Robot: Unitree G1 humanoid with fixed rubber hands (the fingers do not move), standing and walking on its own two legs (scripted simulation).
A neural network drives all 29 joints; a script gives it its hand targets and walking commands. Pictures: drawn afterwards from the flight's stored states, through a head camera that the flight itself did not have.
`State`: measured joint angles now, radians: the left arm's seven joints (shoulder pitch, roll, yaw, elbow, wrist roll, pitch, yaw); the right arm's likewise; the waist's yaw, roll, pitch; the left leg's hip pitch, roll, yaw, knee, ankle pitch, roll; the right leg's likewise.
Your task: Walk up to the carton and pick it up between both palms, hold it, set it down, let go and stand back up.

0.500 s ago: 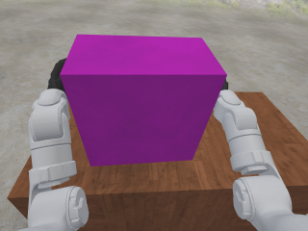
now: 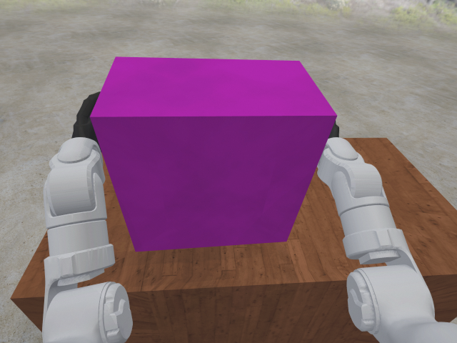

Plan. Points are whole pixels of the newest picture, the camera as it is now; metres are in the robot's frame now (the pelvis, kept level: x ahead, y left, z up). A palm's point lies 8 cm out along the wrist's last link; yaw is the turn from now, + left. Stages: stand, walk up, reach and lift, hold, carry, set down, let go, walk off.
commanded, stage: hold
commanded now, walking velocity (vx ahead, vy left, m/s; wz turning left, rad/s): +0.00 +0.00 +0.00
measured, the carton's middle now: (212, 161) +0.36 +0.01 +0.18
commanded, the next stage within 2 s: none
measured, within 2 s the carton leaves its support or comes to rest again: neither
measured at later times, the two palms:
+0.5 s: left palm (87, 143) +0.35 +0.21 +0.23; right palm (319, 139) +0.37 -0.18 +0.22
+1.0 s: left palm (88, 140) +0.35 +0.20 +0.24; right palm (323, 139) +0.36 -0.18 +0.23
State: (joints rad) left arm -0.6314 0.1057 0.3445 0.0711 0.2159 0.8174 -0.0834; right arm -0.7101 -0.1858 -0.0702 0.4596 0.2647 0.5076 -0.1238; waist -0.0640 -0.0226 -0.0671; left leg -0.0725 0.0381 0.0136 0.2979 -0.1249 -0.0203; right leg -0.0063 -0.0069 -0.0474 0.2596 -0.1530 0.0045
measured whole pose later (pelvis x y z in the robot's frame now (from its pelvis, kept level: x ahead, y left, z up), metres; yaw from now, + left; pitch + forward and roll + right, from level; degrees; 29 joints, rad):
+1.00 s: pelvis +0.00 +0.00 +0.00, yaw +0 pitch -5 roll +0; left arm -0.66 0.11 0.35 0.10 0.22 0.81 -0.08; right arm -0.74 -0.18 -0.09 0.49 0.25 0.50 -0.12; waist -0.06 -0.03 -0.07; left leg -0.08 0.04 0.01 0.29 -0.11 -0.02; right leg -0.02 -0.01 -0.05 0.26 -0.15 0.00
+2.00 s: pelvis +0.00 +0.00 +0.00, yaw +0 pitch -5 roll -1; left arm -0.63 0.10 0.34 0.05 0.22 0.83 -0.07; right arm -0.72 -0.19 -0.08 0.46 0.28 0.52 -0.12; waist -0.06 -0.03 -0.07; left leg -0.08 0.04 0.01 0.30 -0.13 -0.02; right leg -0.01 -0.01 -0.04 0.26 -0.15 0.00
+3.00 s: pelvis +0.00 +0.00 +0.00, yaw +0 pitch -5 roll +0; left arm -0.62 0.10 0.34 0.04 0.21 0.82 -0.07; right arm -0.71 -0.20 -0.07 0.45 0.28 0.51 -0.12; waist -0.06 -0.02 -0.07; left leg -0.08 0.04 0.02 0.30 -0.12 -0.02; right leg -0.02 0.00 -0.04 0.26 -0.15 0.00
